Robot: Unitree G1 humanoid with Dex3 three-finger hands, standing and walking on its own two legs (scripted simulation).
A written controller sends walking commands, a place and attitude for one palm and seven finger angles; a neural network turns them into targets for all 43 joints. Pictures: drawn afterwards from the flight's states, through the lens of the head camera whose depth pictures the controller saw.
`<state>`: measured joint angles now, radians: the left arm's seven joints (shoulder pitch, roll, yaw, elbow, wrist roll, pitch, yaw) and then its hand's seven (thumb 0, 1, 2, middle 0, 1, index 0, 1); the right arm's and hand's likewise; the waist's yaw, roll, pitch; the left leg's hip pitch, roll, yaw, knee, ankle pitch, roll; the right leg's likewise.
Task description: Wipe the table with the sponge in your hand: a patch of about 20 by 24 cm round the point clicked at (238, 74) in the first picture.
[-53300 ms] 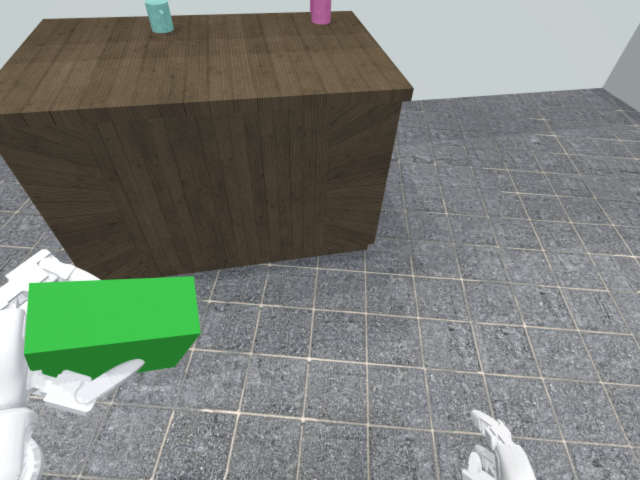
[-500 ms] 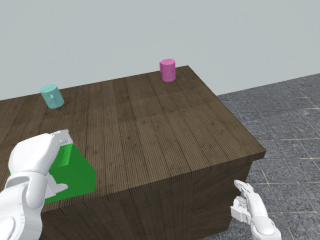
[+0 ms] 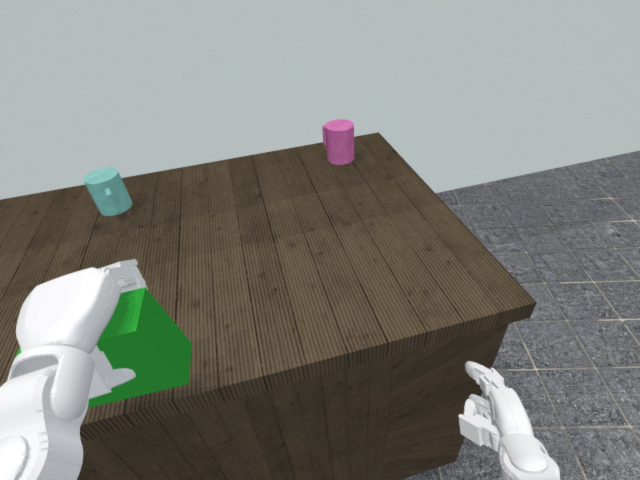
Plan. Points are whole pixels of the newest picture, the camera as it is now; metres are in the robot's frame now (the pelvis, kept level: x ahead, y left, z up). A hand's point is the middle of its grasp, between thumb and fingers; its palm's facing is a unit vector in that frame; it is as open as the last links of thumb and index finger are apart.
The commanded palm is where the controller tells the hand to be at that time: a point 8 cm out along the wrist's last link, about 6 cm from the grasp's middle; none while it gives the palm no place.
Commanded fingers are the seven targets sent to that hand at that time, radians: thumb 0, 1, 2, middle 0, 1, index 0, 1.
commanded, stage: step back with the hand held close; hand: left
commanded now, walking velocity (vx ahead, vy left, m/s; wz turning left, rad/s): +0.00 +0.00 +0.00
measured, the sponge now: (125, 359) +0.20 +0.28 +0.09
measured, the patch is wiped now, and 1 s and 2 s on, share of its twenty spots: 1.00 1.00 1.00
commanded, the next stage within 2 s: stop stepping back and stand still in 1.38 s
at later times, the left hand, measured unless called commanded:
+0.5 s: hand (110, 301) +0.20 +0.26 +0.19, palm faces +0.38 -0.81 -0.45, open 9.8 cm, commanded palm +0.15 +0.30 +0.21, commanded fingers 0.00 0.10 1.30 -1.20 -1.60 -1.20 -1.60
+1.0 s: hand (49, 344) +0.14 +0.28 +0.20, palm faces +0.49 -0.80 -0.33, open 9.9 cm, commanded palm +0.09 +0.30 +0.21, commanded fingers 0.00 0.10 1.30 -1.20 -1.60 -1.20 -1.60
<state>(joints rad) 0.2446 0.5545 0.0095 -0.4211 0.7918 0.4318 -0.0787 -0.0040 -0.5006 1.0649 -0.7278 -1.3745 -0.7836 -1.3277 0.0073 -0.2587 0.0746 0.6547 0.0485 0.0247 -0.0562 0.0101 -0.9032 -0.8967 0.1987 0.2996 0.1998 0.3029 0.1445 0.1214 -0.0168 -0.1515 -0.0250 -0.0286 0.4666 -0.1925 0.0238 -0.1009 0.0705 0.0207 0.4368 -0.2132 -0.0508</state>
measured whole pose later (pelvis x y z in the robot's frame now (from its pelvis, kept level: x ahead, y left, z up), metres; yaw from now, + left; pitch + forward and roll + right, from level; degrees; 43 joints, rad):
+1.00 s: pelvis -0.08 +0.02 -0.02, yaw +0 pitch +0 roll -3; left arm 0.34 0.38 0.42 -0.57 -0.03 -0.13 0.14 -0.01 -0.52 1.07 -0.73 -1.38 -0.79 -1.34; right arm 0.19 -0.18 0.05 0.59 0.00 -0.10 -0.05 0.01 -0.90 -0.90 0.20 0.30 0.20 0.30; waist 0.03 0.01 -0.02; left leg -0.47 0.01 0.01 0.61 -0.14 0.05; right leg -0.39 0.05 0.02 0.78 -0.42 0.01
